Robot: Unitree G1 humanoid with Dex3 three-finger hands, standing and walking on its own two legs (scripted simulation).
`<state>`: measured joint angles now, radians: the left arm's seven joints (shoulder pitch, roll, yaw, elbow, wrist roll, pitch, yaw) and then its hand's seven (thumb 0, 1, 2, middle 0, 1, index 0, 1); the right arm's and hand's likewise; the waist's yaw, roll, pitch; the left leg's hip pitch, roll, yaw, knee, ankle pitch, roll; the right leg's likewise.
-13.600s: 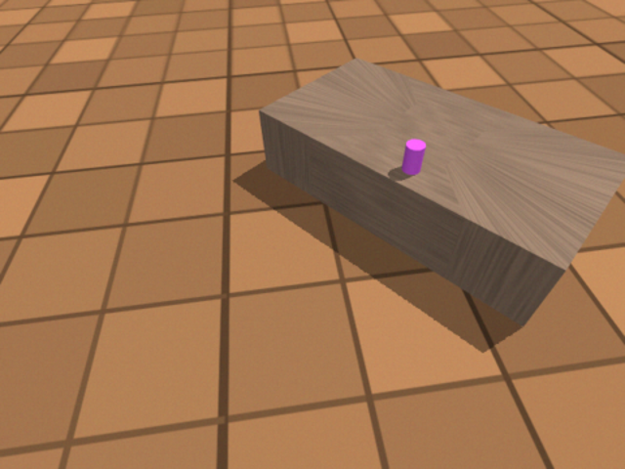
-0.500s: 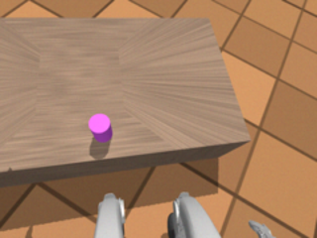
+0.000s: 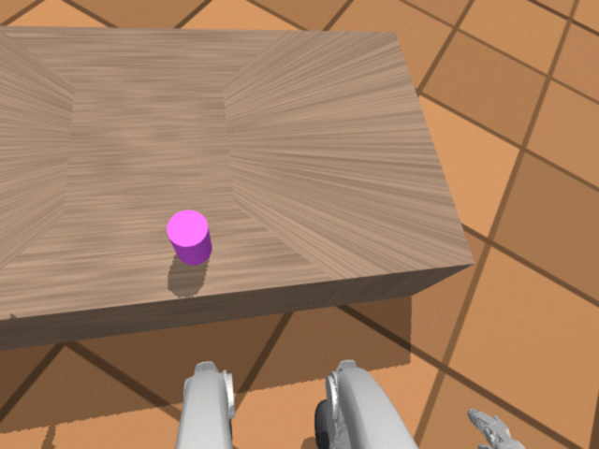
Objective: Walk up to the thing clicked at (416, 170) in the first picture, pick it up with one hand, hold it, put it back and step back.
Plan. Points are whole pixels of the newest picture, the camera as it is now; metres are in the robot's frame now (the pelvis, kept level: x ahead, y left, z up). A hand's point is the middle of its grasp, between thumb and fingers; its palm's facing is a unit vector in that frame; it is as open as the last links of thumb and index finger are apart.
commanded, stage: go down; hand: left
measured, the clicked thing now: (191, 239) +0.47 +0.16 -0.25
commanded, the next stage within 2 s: approach in 0.92 s
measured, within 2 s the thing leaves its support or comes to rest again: neither
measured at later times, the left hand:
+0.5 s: hand out of the picture +0.44 +0.36 +0.07, palm faces +0.05 -1.00 +0.00, open 17.3 cm
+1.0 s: hand out of the picture +0.44 +0.36 +0.07, palm faces +0.06 -1.00 +0.00, open 17.2 cm
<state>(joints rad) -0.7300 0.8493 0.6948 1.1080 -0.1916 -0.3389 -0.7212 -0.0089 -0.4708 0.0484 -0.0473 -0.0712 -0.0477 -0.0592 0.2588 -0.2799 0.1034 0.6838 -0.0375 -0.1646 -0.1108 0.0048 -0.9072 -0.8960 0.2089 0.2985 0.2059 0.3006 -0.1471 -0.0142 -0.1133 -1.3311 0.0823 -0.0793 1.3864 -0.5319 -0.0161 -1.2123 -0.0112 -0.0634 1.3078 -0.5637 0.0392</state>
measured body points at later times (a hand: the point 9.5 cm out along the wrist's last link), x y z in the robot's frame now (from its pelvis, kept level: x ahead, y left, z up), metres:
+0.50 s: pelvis +0.00 +0.00 +0.00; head +0.17 +0.06 +0.41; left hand +0.43 +0.41 +0.07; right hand +0.08 -0.27 -0.10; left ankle +0.05 +0.12 -0.60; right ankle +0.03 -0.15 -0.60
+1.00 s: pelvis +0.00 +0.00 +0.00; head +0.17 +0.05 +0.41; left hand +0.43 +0.41 +0.07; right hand +0.08 -0.27 -0.10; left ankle +0.05 +0.12 -0.60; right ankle +0.03 -0.15 -0.60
